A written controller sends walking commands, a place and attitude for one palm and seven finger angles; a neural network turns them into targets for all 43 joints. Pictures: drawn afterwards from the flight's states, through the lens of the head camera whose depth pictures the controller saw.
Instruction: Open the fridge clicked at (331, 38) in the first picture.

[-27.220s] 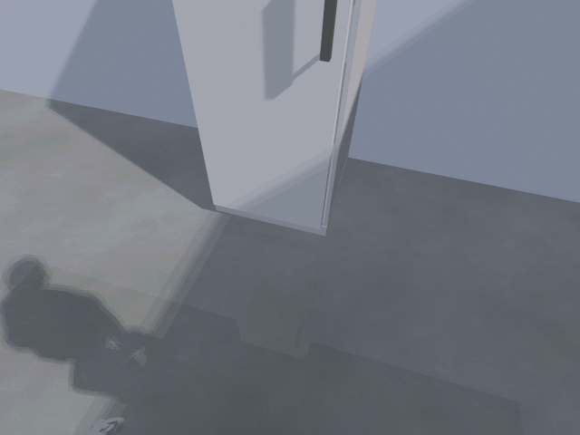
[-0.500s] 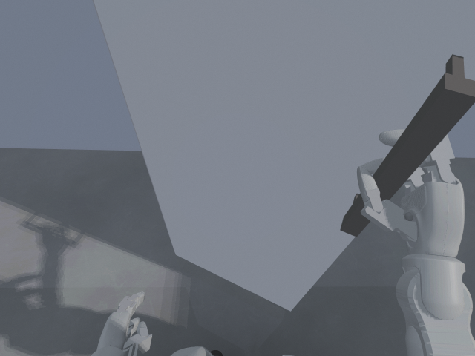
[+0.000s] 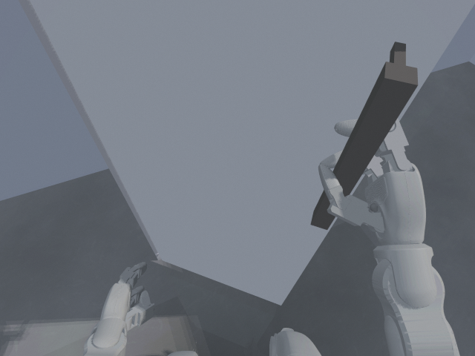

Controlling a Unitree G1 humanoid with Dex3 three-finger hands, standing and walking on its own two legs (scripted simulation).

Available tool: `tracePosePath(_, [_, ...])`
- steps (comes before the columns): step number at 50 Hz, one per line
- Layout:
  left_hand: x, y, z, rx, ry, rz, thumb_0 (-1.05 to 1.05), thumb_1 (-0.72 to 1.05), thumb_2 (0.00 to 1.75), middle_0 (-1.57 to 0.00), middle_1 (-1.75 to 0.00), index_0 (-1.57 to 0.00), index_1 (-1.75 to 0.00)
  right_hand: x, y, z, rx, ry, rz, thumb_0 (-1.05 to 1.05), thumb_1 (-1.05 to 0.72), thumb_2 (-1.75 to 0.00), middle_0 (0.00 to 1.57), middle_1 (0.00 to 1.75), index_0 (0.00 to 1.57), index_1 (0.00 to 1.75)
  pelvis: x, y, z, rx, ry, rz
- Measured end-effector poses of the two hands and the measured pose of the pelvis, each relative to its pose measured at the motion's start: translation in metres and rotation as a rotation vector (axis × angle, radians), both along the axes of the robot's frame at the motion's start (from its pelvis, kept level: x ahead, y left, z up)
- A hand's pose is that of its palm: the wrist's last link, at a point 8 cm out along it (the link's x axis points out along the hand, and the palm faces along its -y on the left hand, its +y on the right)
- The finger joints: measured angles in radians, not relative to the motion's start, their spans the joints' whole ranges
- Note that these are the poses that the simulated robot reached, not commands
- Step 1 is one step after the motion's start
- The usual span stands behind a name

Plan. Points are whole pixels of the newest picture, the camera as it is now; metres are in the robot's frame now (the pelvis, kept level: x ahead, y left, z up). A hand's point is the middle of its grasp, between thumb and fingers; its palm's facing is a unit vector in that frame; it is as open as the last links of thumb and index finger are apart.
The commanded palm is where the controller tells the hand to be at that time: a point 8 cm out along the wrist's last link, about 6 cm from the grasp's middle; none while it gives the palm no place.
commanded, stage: walk backward, drawing the door open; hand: right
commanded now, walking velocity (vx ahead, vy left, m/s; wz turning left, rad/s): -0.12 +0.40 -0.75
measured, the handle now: (350, 155) +0.34 -0.10 +0.21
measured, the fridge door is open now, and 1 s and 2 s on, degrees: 44 77 72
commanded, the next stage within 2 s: stop walking and hold the door back in 0.76 s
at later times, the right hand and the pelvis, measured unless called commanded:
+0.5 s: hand (265, 285) +0.17 +0.00 +0.19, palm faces +0.37 +0.91 -0.17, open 7.5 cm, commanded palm +0.13 -0.04 +0.19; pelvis -0.04 +0.21 +0.00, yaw -25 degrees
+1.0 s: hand out of the picture +0.10 +0.09 +0.19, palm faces +0.75 +0.64 -0.17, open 7.1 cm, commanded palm +0.07 +0.04 +0.18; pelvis +0.00 +0.39 +0.00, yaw -46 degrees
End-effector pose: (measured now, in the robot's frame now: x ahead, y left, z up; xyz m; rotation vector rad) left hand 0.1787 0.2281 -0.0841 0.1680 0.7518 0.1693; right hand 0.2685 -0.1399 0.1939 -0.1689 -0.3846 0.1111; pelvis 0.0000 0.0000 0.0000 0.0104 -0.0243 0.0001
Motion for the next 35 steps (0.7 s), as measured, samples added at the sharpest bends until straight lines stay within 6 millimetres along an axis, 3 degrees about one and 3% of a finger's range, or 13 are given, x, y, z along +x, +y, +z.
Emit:
tracePosePath(5, [0.004,0.023,-0.002,0.060,-0.059,-0.076,0.01,0.91,0.90,-0.20,-0.30,-0.19,-0.30,-0.026,0.014,-0.008,0.016,-0.082,-0.025,-0.11,-0.56,-0.74,0.47,1.41,0.12,1.22,-0.017,0.028,-0.018,-0.001,0.004,-0.068])
tracePosePath(12, [-0.015,0.048,-0.005,-0.006,0.070,-0.265,0.01,0.91,0.90,-0.20,-0.30,-0.20,-0.30,-0.064,0.038,-0.004,0.005,-0.026,-0.197,-0.09,-0.58,-0.76,0.47,1.41,0.13,1.23,-0.039,0.101,0.003,0.054,-0.016,-0.201])
tracePosePath(18, [0.002,0.084,-0.028,-0.045,0.087,-0.369,0.01,0.90,0.90,-0.20,-0.30,-0.20,-0.30,-0.098,0.067,-0.004,-0.022,-0.041,-0.398,-0.11,-0.57,-0.78,0.46,1.41,0.13,1.25,-0.038,0.167,-0.012,0.022,-0.017,-0.318])
tracePosePath(24, [0.026,0.115,-0.006,0.013,0.031,-0.408,0.01,0.91,0.90,-0.20,-0.30,-0.20,-0.30,-0.130,0.092,-0.002,0.005,-0.017,-0.462,-0.09,-0.56,-0.79,0.46,1.41,0.17,1.29,-0.038,0.200,-0.002,-0.016,-0.016,-0.424])
tracePosePath(27, [0.041,0.124,-0.001,0.047,-0.043,-0.453,0.01,0.91,0.90,-0.20,-0.30,-0.20,-0.30,-0.141,0.104,-0.007,0.016,-0.071,-0.460,-0.10,-0.55,-0.78,0.46,1.41,0.16,1.27,-0.039,0.215,-0.015,0.009,0.005,-0.467])
tracePosePath(29, [0.045,0.130,0.000,0.060,-0.055,-0.489,0.01,0.91,0.90,-0.20,-0.30,-0.19,-0.30,-0.148,0.112,-0.010,0.009,-0.114,-0.480,-0.12,-0.55,-0.78,0.46,1.41,0.15,1.27,-0.042,0.233,-0.019,-0.011,-0.016,-0.481])
tracePosePath(35, [0.045,0.151,0.012,0.052,0.027,-0.648,0.01,0.91,0.90,-0.20,-0.30,-0.20,-0.30,-0.173,0.141,-0.006,0.015,-0.057,-0.616,-0.09,-0.56,-0.79,0.46,1.41,0.17,1.29,-0.035,0.291,0.004,0.046,-0.044,-0.576])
